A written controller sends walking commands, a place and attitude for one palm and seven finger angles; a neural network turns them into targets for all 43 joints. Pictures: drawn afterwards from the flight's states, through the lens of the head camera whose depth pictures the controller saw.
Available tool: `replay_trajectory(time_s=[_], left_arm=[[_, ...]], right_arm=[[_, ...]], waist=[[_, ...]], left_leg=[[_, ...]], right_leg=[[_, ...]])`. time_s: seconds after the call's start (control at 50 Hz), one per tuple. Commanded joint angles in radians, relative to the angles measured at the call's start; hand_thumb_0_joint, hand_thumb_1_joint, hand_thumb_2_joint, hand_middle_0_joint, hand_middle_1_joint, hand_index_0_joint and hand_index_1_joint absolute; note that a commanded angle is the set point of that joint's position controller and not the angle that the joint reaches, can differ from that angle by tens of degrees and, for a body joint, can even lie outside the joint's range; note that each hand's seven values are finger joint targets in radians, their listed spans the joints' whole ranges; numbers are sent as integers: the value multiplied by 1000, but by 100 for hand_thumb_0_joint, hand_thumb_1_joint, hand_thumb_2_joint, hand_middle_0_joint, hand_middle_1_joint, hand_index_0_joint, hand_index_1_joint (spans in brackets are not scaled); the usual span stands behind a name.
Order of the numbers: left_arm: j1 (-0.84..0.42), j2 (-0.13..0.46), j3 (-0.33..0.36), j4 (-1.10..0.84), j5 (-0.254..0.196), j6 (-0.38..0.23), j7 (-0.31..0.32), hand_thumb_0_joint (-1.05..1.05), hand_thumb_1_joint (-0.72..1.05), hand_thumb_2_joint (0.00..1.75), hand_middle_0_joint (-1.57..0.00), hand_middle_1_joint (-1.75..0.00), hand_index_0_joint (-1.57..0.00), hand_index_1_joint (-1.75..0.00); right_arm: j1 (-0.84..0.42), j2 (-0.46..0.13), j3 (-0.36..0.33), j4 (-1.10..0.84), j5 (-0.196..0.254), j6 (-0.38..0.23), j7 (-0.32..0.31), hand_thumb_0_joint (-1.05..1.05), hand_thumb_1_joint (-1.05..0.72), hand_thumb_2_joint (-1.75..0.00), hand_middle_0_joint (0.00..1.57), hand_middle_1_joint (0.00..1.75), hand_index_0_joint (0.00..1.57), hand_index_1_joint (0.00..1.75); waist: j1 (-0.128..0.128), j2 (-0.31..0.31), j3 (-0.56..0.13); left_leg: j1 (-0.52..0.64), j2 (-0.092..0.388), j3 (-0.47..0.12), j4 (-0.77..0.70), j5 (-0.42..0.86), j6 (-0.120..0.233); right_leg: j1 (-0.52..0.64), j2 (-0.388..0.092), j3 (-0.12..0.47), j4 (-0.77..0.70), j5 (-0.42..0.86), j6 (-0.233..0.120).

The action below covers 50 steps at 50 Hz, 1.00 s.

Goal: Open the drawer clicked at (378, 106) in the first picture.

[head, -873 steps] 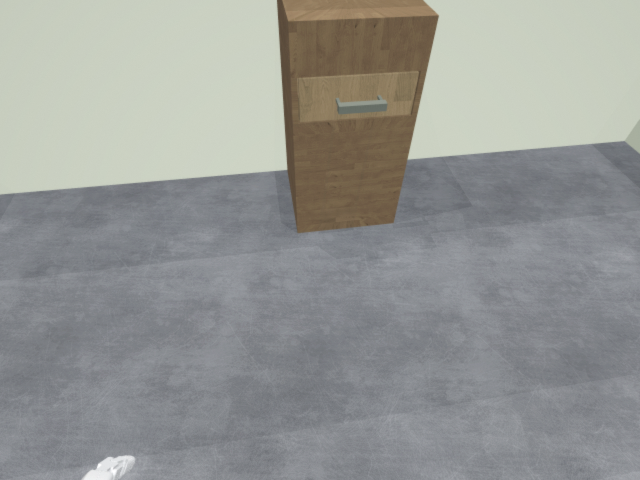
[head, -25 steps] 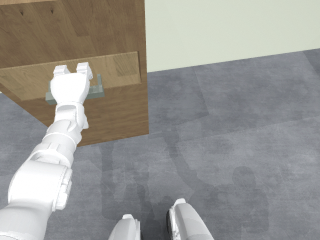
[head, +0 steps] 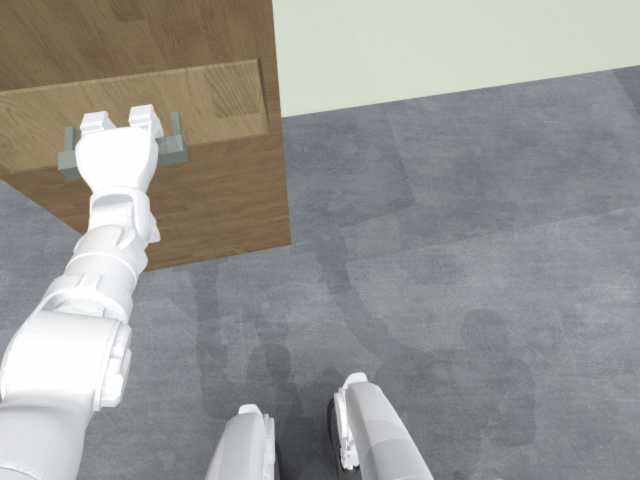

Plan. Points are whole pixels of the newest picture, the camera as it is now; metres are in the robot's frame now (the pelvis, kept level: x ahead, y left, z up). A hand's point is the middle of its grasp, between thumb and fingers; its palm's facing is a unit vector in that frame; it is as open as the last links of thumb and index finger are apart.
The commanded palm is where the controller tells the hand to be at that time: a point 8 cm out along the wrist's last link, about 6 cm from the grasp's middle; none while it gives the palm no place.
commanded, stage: lower the fingers behind the handle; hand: left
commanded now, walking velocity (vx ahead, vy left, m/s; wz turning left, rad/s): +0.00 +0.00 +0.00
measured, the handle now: (124, 142) +0.57 +0.21 -0.03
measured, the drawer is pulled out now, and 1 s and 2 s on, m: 0.00 0.00 0.02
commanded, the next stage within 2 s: close the thumb around the handle in 0.60 s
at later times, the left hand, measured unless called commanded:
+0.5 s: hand (138, 187) +0.51 +0.19 -0.05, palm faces -0.03 +0.00 -1.00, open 13.9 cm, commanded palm +0.49 +0.19 +0.00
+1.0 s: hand (139, 186) +0.51 +0.19 -0.05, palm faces -0.04 -0.01 -1.00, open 11.3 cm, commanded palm +0.49 +0.19 +0.00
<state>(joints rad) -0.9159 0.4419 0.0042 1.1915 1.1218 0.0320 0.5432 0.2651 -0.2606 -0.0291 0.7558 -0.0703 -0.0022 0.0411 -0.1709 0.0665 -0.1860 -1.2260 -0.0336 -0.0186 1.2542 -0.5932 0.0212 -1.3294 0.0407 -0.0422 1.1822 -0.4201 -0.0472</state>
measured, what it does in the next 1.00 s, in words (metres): stands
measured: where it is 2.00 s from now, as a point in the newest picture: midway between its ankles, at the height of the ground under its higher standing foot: outside the picture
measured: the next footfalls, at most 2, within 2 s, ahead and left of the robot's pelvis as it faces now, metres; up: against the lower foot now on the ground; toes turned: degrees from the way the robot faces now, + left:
none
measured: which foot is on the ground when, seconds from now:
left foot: down 0.00-1.00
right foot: down 0.00-1.00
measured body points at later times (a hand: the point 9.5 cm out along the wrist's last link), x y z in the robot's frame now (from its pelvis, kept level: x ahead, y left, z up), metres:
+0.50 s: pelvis -0.01 +0.00 -0.01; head +0.17 -0.01 +0.40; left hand +0.50 +0.19 +0.00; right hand +0.00 -0.26 -0.15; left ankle -0.02 +0.11 -0.62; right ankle +0.05 -0.09 -0.62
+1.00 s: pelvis -0.01 +0.00 -0.01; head +0.17 +0.00 +0.40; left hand +0.51 +0.19 +0.00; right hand +0.00 -0.26 -0.15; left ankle -0.02 +0.11 -0.62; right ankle +0.05 -0.09 -0.62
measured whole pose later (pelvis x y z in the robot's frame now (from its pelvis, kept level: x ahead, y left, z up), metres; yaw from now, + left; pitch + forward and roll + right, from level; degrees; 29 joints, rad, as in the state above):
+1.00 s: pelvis -0.01 +0.00 -0.01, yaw +0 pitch +33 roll -1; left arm -0.93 0.44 0.00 1.18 1.11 0.03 0.53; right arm 0.27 -0.26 -0.02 0.76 -0.06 -0.02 0.04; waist -0.17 0.07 -0.19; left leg -1.28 -0.04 -0.01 1.31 -0.60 0.03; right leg -1.38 0.04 -0.04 1.23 -0.42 -0.04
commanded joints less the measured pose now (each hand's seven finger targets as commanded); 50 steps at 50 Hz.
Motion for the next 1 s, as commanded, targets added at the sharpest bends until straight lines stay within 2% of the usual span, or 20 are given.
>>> replay_trajectory(time_s=[0.0, 0.02, 0.1, 0.14, 0.18, 0.24, 0.28, 0.32, 0.38, 0.5, 0.54, 0.62, 0.64, 0.68, 0.72, 0.74, 0.76, 0.8, 0.92, 0.98], left_arm=[[-368, 216, 33, -190, -10, 13, 31, 0, -50, 30, -30, -120, -30, -120], [-373, 200, 23, -186, -13, 12, 25, 0, -50, 30, -30, -120, -30, -120], [-375, 241, 41, -198, -17, -4, 14, 0, -50, 30, -30, -120, -30, -120], [-371, 258, 56, -209, -7, -22, 19, 0, -50, 30, -30, -120, -30, -120], [-337, 231, 40, -175, -2, -23, 22, 0, -50, 30, -30, -120, -30, -120], [-337, 245, 53, -195, 3, -27, 32, 0, -50, 30, -30, -120, -30, -120], [-377, 202, 18, -191, 4, -20, 39, 0, -50, 30, -30, -120, -30, -120], [-404, 218, 30, -187, -1, -10, 45, 0, -50, 30, -30, -120, -30, -120], [-434, 250, 39, -189, -1, 7, 43, 0, -50, 30, -30, -120, -30, -120], [-431, 230, 17, -156, -7, 27, 22, 0, -50, 30, -30, -120, -30, -120], [-453, 210, 4, -182, -8, 18, 16, 0, -50, 30, -30, -120, -30, -120], [-412, 222, 26, -177, -15, 6, 5, 0, -50, 30, -30, -120, -30, -120], [-412, 214, 14, -176, -13, 2, 6, 0, -50, 30, -30, -120, -30, -120], [-390, 225, 24, -167, -10, 2, 10, 0, -50, 30, -30, -120, -30, -120], [-379, 241, 44, -177, -5, -2, 19, 0, -39, 35, -31, -121, -31, -121], [-384, 234, 38, -180, -5, -2, 25, 0, -33, 37, -31, -122, -31, -122], [-373, 237, 38, -171, -4, 1, 26, 0, -28, 40, -32, -122, -32, -122], [-390, 232, 31, -167, -2, 7, 35, 0, -16, 44, -32, -124, -32, -124], [-416, 226, 34, -194, -10, 6, 38, 0, 17, 59, -35, -127, -35, -127], [-403, 215, 21, -174, -12, 15, 30, 0, 34, 66, -36, -129, -36, -129]], right_arm=[[203, -162, -57, -30, 0, -16, -6, 0, -90, -90, 20, 30, 20, 30], [202, -158, -58, -31, 1, -17, -5, 0, -90, -90, 20, 30, 20, 30], [196, -161, -51, -26, 4, -23, -10, 0, -90, -90, 20, 30, 20, 30], [195, -163, -52, -24, 1, -28, -12, 0, -90, -90, 20, 30, 20, 30], [191, -159, -51, -21, 1, -32, -11, 0, -90, -90, 20, 30, 20, 30], [188, -163, -51, -27, 2, -33, -6, 0, -90, -90, 20, 30, 20, 30], [191, -160, -55, -26, 4, -36, -6, 0, -90, -90, 20, 30, 20, 30], [192, -164, -54, -21, 4, -38, -4, 0, -90, -90, 20, 30, 20, 30], [200, -168, -52, -23, 6, -36, -8, 0, -90, -90, 20, 30, 20, 30], [203, -168, -48, -22, 10, -35, -9, 0, -90, -90, 20, 30, 20, 30], [210, -167, -50, -23, 9, -37, -11, 0, -90, -90, 20, 30, 20, 30], [208, -167, -50, -24, 8, -34, -11, 0, -90, -90, 20, 30, 20, 30], [211, -165, -47, -25, 8, -34, -12, 0, -90, -90, 20, 30, 20, 30], [204, -166, -44, -26, 7, -32, -10, 0, -90, -90, 20, 30, 20, 30], [200, -167, -44, -29, 7, -31, -10, 0, -90, -90, 20, 30, 20, 30], [203, -166, -46, -31, 5, -31, -10, 0, -90, -90, 20, 30, 20, 30], [200, -166, -44, -30, 7, -30, -9, 0, -90, -90, 20, 30, 20, 30], [195, -168, -45, -28, 7, -31, -9, 0, -90, -90, 20, 30, 20, 30], [207, -167, -53, -22, 6, -33, -8, 0, -90, -90, 20, 30, 20, 30], [207, -168, -52, -21, 7, -31, -10, 0, -90, -90, 20, 30, 20, 30]], waist=[[-21, 50, -630], [-30, 36, -630], [-23, 26, -593], [-19, 33, -601], [-20, 20, -562], [-4, 59, -583], [-27, 52, -563], [-32, 51, -564], [-32, 56, -608], [-37, 53, -586], [-45, 68, -609], [-34, 43, -602], [-34, 61, -588], [-26, 50, -554], [-16, 41, -570], [-24, 42, -580], [-16, 50, -566], [-27, 52, -538], [-31, 55, -617], [-35, 48, -592]], left_leg=[[182, 0, 1, -112, 426, 19], [176, 0, 2, -106, 422, 21], [110, -1, 7, -102, 352, 26], [106, -1, 5, -91, 352, 27], [78, -1, 8, -82, 331, 27], [105, 0, 2, -86, 341, 21], [110, 2, -2, -86, 325, 21], [115, 3, -7, -86, 326, 20], [114, 1, -9, -84, 326, 20], [126, 3, -15, -93, 326, 19], [157, 5, -23, -93, 352, 17], [155, 5, -22, -88, 368, 17], [144, 5, -20, -91, 363, 18], [115, 3, -11, -90, 343, 21], [125, 5, -16, -93, 353, 19], [122, 5, -11, -89, 356, 22], [111, 4, -10, -91, 346, 19], [101, 5, -8, -94, 321, 20], [168, 6, -23, -93, 379, 13], [149, 6, -17, -92, 369, 17]], right_leg=[[576, -10, 51, -91, 403, 17], [575, -9, 52, -88, 406, 18], [578, -12, 61, -89, 354, 19], [558, -13, 62, -76, 347, 18], [531, -11, 60, -71, 321, 17], [507, -9, 50, -59, 306, 12], [477, -8, 45, -67, 279, 15], [466, -7, 41, -63, 271, 15], [488, -9, 43, -59, 278, 16], [476, -9, 36, -64, 268, 16], [465, -9, 32, -60, 284, 17], [475, -6, 35, -58, 302, 15], [474, -9, 36, -60, 300, 15], [477, -8, 41, -63, 289, 15], [478, -8, 38, -56, 291, 12], [484, -8, 41, -57, 301, 15], [484, -8, 42, -59, 292, 13], [466, -8, 42, -65, 266, 14], [481, -7, 34, -55, 311, 15], [482, -8, 37, -63, 309, 17]])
